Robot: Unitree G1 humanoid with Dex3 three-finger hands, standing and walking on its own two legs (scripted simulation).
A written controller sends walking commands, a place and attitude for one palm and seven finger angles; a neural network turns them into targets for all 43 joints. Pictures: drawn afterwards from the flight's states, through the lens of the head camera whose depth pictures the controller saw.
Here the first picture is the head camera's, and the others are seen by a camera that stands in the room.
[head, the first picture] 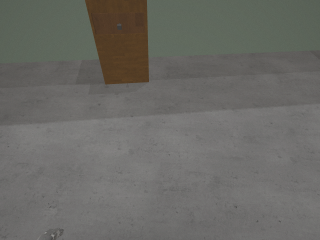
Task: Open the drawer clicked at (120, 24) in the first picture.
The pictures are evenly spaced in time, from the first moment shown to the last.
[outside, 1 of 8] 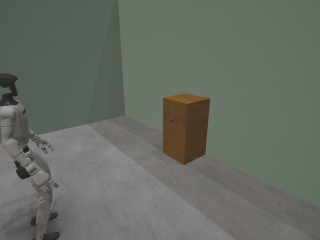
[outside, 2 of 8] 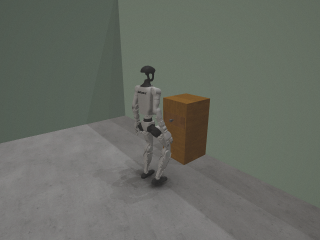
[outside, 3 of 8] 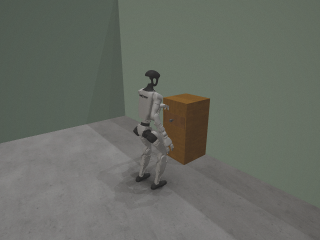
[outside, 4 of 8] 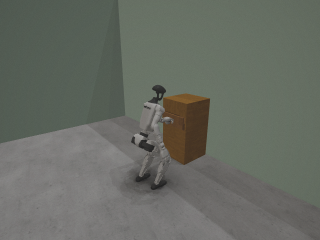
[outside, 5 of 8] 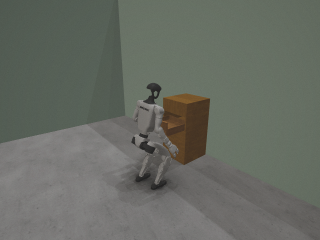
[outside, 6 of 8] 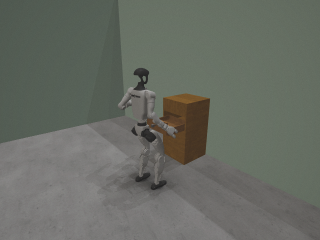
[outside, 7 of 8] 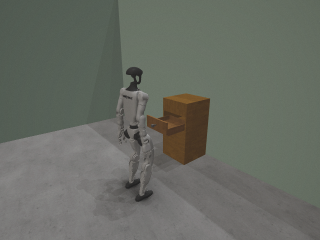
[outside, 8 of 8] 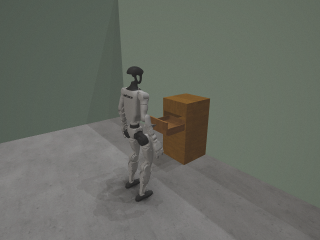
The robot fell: no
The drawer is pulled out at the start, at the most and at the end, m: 0.00 0.30 0.30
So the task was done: yes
